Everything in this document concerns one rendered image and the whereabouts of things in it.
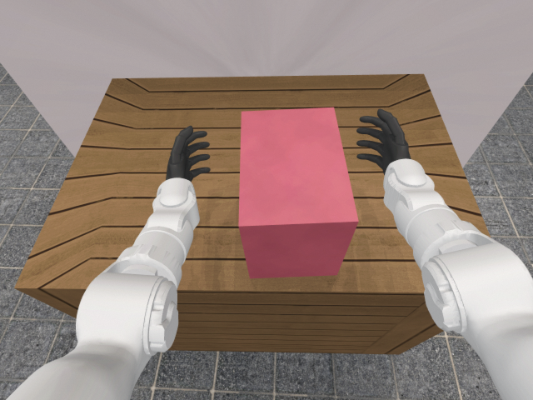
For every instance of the left robot hand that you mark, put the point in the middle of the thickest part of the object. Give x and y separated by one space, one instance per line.
179 163

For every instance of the left robot forearm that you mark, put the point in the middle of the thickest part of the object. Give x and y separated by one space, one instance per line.
162 246

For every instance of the right robot hand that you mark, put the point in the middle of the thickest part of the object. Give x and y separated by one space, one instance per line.
393 145

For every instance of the carton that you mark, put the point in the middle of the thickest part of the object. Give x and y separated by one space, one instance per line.
297 213

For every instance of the robot left upper arm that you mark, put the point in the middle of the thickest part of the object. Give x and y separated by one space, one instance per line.
125 320

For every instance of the right robot forearm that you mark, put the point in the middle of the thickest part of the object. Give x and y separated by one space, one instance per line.
428 225

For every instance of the robot right upper arm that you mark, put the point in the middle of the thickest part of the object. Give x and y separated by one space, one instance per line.
484 294

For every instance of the pedestal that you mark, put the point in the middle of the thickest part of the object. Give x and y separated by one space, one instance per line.
376 302

